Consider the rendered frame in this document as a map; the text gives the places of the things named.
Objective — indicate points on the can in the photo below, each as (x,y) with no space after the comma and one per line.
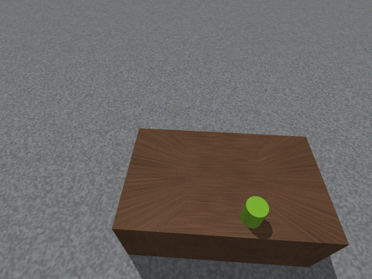
(254,212)

